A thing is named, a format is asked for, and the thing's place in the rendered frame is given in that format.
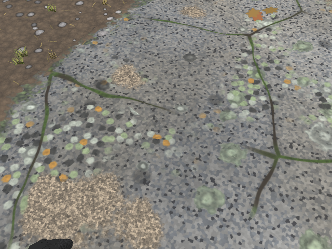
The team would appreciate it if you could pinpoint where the left robot hand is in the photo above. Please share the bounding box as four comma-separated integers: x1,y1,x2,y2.
28,239,73,249

